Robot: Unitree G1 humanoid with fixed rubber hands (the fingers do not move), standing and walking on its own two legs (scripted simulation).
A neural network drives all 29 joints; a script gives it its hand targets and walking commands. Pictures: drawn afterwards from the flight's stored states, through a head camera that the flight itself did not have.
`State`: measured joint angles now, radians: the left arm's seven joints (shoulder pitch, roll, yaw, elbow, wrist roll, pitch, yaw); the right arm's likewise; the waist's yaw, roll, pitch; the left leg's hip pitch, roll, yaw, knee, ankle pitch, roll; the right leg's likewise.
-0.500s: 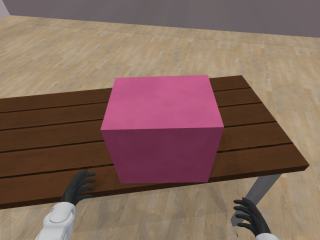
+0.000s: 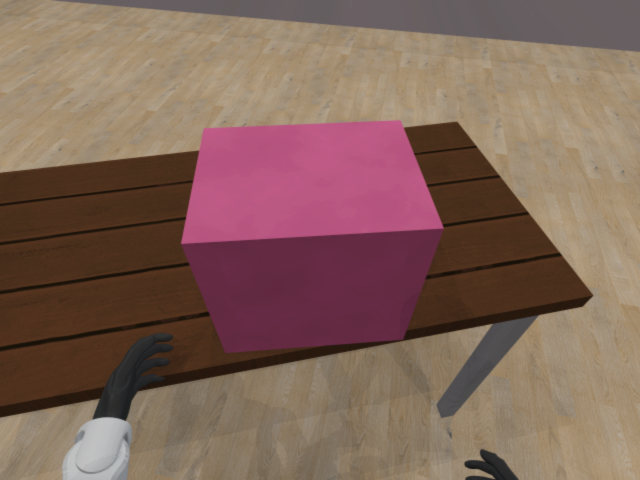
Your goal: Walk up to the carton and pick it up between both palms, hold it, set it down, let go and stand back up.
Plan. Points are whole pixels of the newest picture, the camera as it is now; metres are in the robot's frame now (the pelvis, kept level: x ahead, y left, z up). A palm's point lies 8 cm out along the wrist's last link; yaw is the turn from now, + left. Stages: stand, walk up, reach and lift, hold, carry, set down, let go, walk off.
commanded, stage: stand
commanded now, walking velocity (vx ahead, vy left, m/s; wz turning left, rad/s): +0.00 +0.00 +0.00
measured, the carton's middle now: (309, 240) +0.41 +0.04 +0.06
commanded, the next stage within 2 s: none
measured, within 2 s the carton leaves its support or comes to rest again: neither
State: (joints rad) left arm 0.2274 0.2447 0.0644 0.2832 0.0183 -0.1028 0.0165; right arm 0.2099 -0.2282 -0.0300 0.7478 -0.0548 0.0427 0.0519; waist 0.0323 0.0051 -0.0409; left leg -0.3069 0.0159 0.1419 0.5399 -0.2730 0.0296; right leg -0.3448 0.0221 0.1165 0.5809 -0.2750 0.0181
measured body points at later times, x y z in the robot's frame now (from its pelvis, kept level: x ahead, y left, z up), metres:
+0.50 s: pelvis -0.01 +0.01 +0.00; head +0.00 +0.00 +0.45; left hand +0.21 +0.25 +0.00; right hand +0.12 -0.23 -0.12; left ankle +0.01 +0.10 -0.73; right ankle +0.02 -0.13 -0.73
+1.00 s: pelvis -0.02 +0.02 -0.01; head -0.02 +0.02 +0.44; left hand +0.22 +0.26 +0.00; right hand +0.11 -0.23 -0.12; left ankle +0.01 +0.10 -0.73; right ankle +0.02 -0.13 -0.73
